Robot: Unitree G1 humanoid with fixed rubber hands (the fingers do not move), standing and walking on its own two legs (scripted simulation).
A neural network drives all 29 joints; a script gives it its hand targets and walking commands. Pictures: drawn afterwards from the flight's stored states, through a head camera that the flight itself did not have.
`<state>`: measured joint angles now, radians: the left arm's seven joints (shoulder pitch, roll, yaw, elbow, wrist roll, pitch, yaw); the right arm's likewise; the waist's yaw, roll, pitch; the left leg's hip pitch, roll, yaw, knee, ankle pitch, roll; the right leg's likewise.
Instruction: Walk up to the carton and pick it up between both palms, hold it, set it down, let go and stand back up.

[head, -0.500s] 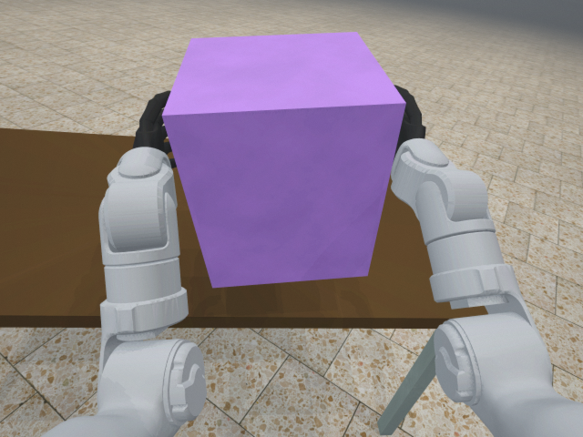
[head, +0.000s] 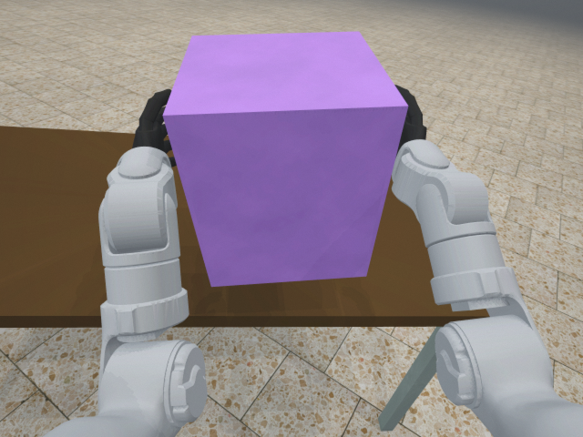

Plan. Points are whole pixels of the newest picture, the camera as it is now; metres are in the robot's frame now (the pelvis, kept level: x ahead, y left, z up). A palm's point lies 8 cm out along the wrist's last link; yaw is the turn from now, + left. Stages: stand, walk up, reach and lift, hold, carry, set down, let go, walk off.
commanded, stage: hold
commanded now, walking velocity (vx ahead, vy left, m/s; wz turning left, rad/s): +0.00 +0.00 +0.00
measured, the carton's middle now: (283, 162) +0.39 +0.01 +0.23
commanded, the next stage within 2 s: none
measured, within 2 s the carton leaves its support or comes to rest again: neither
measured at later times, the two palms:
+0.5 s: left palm (150, 158) +0.35 +0.16 +0.25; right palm (405, 148) +0.36 -0.14 +0.28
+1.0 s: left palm (152, 157) +0.35 +0.16 +0.26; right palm (407, 148) +0.36 -0.14 +0.28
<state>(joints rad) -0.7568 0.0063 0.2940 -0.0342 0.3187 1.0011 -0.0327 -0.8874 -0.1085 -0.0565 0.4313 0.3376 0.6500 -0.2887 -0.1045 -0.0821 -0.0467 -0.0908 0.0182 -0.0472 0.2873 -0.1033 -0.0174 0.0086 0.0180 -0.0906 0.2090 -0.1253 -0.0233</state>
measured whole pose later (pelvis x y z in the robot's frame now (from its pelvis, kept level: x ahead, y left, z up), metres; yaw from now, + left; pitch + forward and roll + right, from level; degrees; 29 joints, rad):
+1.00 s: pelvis +0.00 +0.00 +0.00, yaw +0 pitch -5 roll -1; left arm -0.77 0.01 0.30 -0.02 0.32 1.00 -0.03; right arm -0.90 -0.11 -0.07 0.45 0.33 0.65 -0.28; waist -0.11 -0.08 -0.05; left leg -0.10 0.02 -0.05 0.29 -0.10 -0.02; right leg -0.01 0.02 -0.09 0.22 -0.13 -0.02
